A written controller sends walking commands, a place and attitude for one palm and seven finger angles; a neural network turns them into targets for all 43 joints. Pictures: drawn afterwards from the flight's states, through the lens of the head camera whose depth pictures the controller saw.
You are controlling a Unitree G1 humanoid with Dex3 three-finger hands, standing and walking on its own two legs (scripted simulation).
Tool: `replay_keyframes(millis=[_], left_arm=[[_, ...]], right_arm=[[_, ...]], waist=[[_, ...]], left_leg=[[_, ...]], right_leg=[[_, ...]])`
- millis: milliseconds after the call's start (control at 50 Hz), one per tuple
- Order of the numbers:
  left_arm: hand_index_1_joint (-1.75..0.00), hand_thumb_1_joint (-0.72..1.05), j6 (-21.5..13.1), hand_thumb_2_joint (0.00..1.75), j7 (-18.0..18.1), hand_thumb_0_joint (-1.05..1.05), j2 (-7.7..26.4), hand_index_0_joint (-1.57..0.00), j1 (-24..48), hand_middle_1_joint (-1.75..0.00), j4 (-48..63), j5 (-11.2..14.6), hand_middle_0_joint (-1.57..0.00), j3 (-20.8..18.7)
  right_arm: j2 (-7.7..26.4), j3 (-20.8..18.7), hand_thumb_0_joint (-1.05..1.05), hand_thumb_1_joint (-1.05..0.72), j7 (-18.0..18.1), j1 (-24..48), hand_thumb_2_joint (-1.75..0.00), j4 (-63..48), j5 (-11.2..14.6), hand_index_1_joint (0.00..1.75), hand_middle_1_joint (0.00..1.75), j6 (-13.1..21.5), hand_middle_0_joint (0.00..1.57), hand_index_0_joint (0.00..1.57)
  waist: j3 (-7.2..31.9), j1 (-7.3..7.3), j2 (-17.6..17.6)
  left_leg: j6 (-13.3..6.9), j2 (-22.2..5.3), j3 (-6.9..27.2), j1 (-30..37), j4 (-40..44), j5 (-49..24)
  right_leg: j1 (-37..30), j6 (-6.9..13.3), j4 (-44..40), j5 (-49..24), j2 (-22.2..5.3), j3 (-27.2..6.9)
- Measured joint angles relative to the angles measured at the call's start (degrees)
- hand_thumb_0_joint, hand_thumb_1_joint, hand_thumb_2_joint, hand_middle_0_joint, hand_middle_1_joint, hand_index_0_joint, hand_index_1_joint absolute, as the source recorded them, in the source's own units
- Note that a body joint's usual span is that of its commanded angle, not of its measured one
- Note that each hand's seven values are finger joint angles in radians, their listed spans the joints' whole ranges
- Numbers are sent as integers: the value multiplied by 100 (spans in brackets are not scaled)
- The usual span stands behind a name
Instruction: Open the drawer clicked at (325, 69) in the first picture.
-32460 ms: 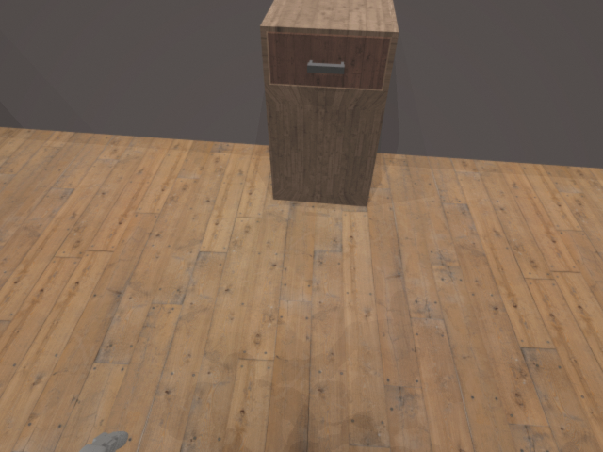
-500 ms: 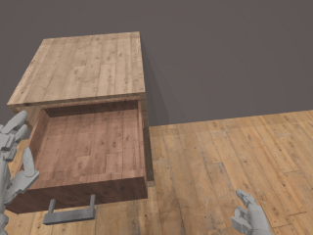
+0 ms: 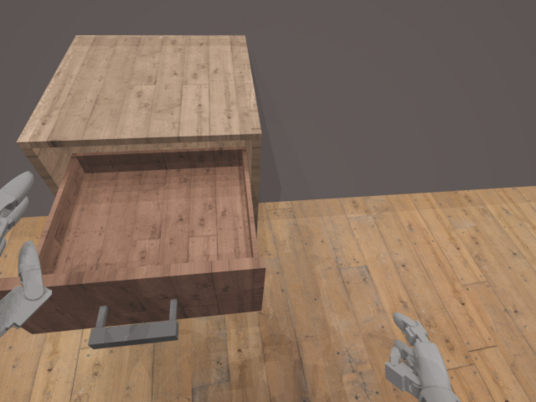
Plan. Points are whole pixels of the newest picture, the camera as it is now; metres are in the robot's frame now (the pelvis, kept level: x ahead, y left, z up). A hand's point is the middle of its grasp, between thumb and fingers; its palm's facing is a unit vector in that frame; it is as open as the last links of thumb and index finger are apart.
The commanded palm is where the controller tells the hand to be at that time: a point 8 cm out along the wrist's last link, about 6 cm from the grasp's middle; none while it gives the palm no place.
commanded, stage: step back with the hand held close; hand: left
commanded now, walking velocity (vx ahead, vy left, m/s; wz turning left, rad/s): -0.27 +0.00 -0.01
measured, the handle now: (137, 321) +0.24 +0.23 -0.07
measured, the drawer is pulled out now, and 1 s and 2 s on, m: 0.29 0.29 0.29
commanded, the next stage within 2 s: stop stepping back and stand still in 0.68 s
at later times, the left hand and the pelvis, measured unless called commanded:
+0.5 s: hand out of the picture +0.12 +0.24 +0.18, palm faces +0.23 -0.86 -0.46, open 7.4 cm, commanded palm +0.06 +0.29 +0.19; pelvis -0.09 +0.02 +0.01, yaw -4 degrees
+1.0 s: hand out of the picture -0.05 +0.24 +0.15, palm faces +0.34 -0.85 -0.40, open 7.4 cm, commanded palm -0.12 +0.28 +0.19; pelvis -0.25 +0.00 +0.00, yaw -1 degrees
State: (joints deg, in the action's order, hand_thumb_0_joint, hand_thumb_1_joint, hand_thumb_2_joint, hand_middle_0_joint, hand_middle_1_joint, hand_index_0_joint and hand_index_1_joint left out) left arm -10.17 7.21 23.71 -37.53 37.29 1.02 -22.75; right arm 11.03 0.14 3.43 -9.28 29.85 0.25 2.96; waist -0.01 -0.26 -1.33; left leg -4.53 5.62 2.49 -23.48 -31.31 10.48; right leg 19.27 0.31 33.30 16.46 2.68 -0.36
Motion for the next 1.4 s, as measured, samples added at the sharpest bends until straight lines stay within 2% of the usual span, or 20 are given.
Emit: replay_keyframes(millis=[120, 240, 320, 380, 460, 580, 700, 740, 780, 820, 860, 900, 960, 1000, 1080, 1200, 1260, 1300, 1360, 1400], left_arm=[[-31, 89, -78, 90, -21, 2, -142, -21, 148, -30, 50, 67, -21, 9], [-31, 89, -156, 90, -42, 2, -106, -21, 120, -30, 184, 144, -22, 265], [-31, 89, -99, 90, -19, 2, 115, -21, 196, -30, 223, 105, -22, 21], [-31, 89, -40, 90, -15, 2, 231, -21, 145, -30, 203, 133, -22, -146], [-31, 89, 10, 90, -14, 2, 226, -21, 33, -30, 392, 162, -21, -114], [-31, 89, 56, 90, -93, 2, 265, -21, 83, -30, 516, 256, -21, -47], [-31, 89, 19, 90, -147, 2, 436, -21, 112, -30, 467, 427, -22, -262], [-31, 89, -86, 90, -214, 2, 395, -21, 173, -30, 414, 448, -21, -226], [-31, 89, -236, 90, -280, 2, 311, -21, 102, -30, 367, 427, -22, -15], [-31, 89, -361, 90, -316, 2, 205, -22, -125, -30, 334, 361, -22, 22], [-31, 89, -383, 90, -267, 1, 11, -22, -283, -30, 195, 287, -22, -47], [-31, 89, -314, 90, -152, 1, -153, -22, -196, -30, -52, 209, -22, -75], [-31, 89, -121, 90, 65, 1, -306, -21, 25, -30, -225, 151, -22, -6], [-31, 89, -3, 90, 172, 1, -278, -21, 174, -30, -168, 153, -21, 82], [-31, 89, 137, 90, 192, 2, -19, -21, 88, -30, 297, 103, -21, 104], [-31, 89, -188, 90, 111, 2, 417, -21, -302, -30, 592, 169, -22, -211], [-31, 89, -245, 90, 46, 1, 352, -21, -149, -30, 109, 168, -22, -273], [-31, 89, -194, 90, -2, 1, 237, -21, -13, -30, -238, 189, -22, -225], [-31, 89, -68, 90, -59, 1, -219, -21, 107, -30, -726, 163, -21, -19], [-31, 89, 53, 90, -45, 1, -482, -21, 101, -30, -888, 128, -21, 166]], right_arm=[[14, 40, 1, -90, -79, 13, -90, 159, 43, 30, 30, 106, 20, 20], [53, -77, 1, -90, -69, -160, -90, 461, 100, 30, 30, -41, 20, 20], [-20, -141, 1, -90, -4, -79, -90, 496, 67, 30, 30, -124, 20, 20], [-99, -136, 1, -90, -62, 54, -90, 392, -39, 30, 30, 21, 20, 20], [-234, -54, 1, -90, -178, 170, -90, 360, -27, 30, 30, 221, 20, 20], [-362, 164, 1, -90, -200, 268, -90, 363, -24, 30, 30, 362, 20, 20], [-239, 220, 1, -90, -201, 265, -90, 289, -46, 30, 30, 407, 20, 20], [-93, 152, 1, -90, -202, 319, -90, 359, 6, 30, 30, 395, 20, 20], [0, 55, 1, -90, -157, 168, -90, 630, 55, 30, 30, 299, 20, 20], [-32, -11, 1, -90, -99, -100, -90, 898, 108, 30, 30, 219, 20, 20], [-94, 1, 1, -90, 7, -292, -90, 934, 126, 30, 30, 55, 20, 20], [-96, 53, 1, -90, 97, -368, -90, 804, 140, 30, 30, -12, 20, 20], [61, 78, 1, -90, 123, -338, -90, 515, 145, 30, 30, 118, 20, 20], [63, -9, 1, -90, 95, -193, -90, 441, 112, 30, 30, 213, 20, 20], [-103, 19, 1, -90, -94, -77, -90, 330, 70, 30, 30, 381, 20, 20], [-203, 173, 1, -90, -220, -271, -90, 334, 121, 30, 30, 325, 20, 20], [-92, 117, 1, -90, -207, -272, -90, 419, 160, 30, 30, 92, 20, 20], [-45, 32, 1, -90, -204, -273, -90, 529, 205, 30, 30, -64, 20, 20], [30, -74, 1, -90, -203, -342, -90, 731, 155, 30, 30, -187, 20, 20], [67, -95, 1, -90, -159, -436, -90, 770, 112, 30, 30, -186, 20, 20]], waist=[[-146, -35, 185], [11, 142, 44], [-52, 138, -275], [-112, 108, -172], [-120, 34, -27], [-42, 49, -43], [19, 61, -54], [-121, 38, 129], [-56, 19, 242], [249, -42, 22], [452, -3, -186], [447, 42, -287], [222, 187, -160], [-53, 222, -244], [-373, 178, -402], [-121, 256, -53], [-81, 242, 336], [-41, 182, 367], [132, 96, 256], [255, 94, 105]], left_leg=[[103, -224, 117, -301, -273, -28], [378, -306, 219, -255, -966, 657], [54, -165, 3, -46, -282, 313], [11, -293, -106, -65, 8, 9], [10, -514, -213, -73, 399, -357], [80, -673, -284, -351, 701, -864], [249, -673, -256, -884, 828, -1424], [395, -708, -160, -1195, 254, -888], [562, -491, 106, -1533, -1737, 678], [652, -133, 81, -1699, -3925, 1406], [649, -90, -125, -1386, -4599, 1562], [564, -254, -291, -742, -3708, 1625], [413, -520, -325, 492, -823, 852], [251, -405, -394, 802, -132, 1110], [139, -303, -600, 839, -93, 699], [192, -416, -473, 688, -48, 446], [197, -570, -333, 417, -573, 888], [248, -533, -284, -6, -1672, 1343], [326, -530, -317, -486, -2998, 1127], [318, -606, -417, -456, -2914, 998]], right_leg=[[-74, 152, -286, -161, 237, 76], [-15, 146, -277, -188, 202, 238], [302, 43, 227, -24, -37, 149], [671, 20, 1570, 966, 52, 16], [605, -89, 2085, 1100, -7, 16], [134, -167, 1629, 1224, -101, 100], [-688, 96, 87, 1007, 0, 342], [-933, 201, -401, 633, 79, 495], [-995, 178, -385, 633, 117, 605], [-969, 149, -423, 619, -43, 556], [-954, 130, -574, 492, -167, 528], [-865, 125, -613, 365, -238, 532], [-568, 85, -254, 387, -246, 666], [-296, 36, 249, 480, -396, 616], [1, -22, 720, 838, -420, 363], [-179, -25, 244, 886, -239, 682], [-292, 241, -127, 84, -102, 909], [-218, 428, -104, -282, -129, 967], [-127, 465, -194, -318, -183, 924], [-84, 456, -357, -420, -241, 901]])
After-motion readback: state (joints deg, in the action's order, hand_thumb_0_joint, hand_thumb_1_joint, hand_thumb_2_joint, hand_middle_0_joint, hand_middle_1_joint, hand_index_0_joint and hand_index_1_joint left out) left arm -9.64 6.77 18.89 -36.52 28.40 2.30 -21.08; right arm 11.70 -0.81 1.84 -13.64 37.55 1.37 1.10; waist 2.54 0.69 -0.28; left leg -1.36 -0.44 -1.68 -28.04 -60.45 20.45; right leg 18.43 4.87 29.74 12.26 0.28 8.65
